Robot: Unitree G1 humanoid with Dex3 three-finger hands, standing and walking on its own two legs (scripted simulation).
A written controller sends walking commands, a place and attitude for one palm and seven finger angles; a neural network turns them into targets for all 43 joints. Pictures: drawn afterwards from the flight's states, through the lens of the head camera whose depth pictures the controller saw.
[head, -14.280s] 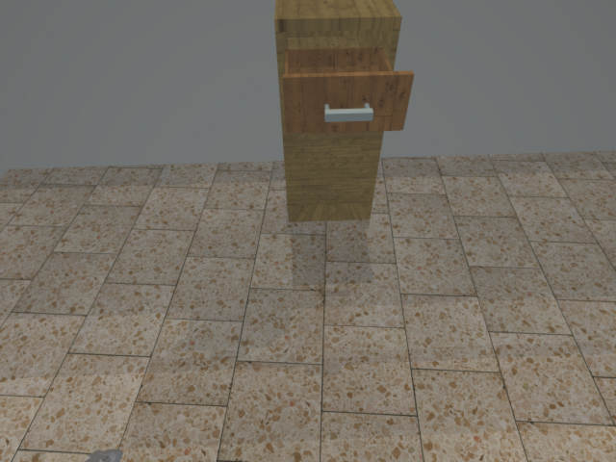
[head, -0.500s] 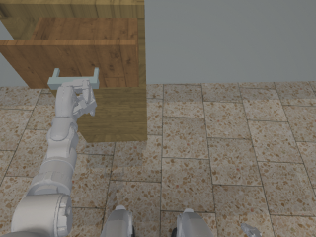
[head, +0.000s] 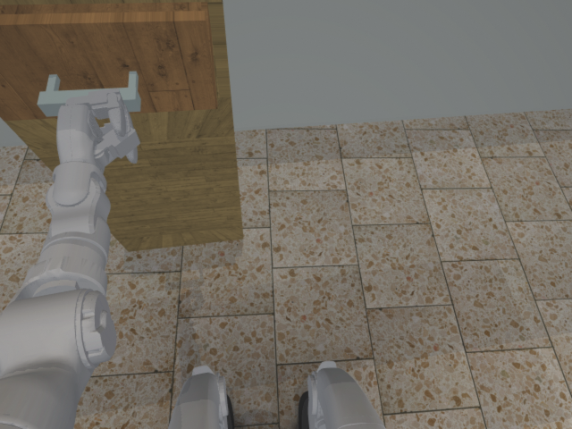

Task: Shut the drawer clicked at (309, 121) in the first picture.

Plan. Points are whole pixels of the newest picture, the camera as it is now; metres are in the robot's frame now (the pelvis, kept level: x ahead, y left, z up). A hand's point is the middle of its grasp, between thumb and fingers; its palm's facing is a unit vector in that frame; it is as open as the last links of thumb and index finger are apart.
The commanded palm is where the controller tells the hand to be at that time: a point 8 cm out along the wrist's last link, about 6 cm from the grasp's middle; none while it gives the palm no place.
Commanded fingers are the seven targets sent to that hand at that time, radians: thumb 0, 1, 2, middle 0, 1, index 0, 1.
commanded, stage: push the drawer shut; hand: left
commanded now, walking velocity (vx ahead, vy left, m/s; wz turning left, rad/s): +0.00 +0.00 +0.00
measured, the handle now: (93, 90) +0.58 +0.23 +0.07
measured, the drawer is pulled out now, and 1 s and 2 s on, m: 0.03 0.00 0.00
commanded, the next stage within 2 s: pull the fist back off the drawer in 0.58 s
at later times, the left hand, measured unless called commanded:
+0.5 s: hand (123, 114) +0.54 +0.19 +0.06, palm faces +0.06 -1.00 -0.04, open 2.9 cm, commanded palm +0.55 +0.22 +0.07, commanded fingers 0.00 0.90 0.90 -1.40 -1.60 -1.40 -1.60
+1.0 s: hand (123, 113) +0.54 +0.19 +0.06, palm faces +0.07 -1.00 -0.05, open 3.0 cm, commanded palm +0.53 +0.21 +0.07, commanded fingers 0.00 0.90 0.90 -1.40 -1.60 -1.40 -1.60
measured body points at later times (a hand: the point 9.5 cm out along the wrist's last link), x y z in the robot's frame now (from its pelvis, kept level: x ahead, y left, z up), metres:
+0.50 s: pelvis -0.01 +0.01 -0.01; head +0.15 +0.04 +0.41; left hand +0.53 +0.24 +0.07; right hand -0.01 -0.25 -0.12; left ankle +0.04 +0.12 -0.65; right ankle +0.02 -0.12 -0.65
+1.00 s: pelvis -0.03 +0.02 -0.02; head +0.14 +0.05 +0.40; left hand +0.53 +0.24 +0.07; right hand -0.04 -0.25 -0.12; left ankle +0.04 +0.12 -0.65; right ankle +0.02 -0.12 -0.65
